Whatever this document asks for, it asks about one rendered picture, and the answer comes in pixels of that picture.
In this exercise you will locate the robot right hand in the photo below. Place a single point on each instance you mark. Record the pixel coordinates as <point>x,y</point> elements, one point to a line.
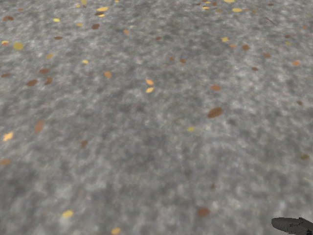
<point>296,226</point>

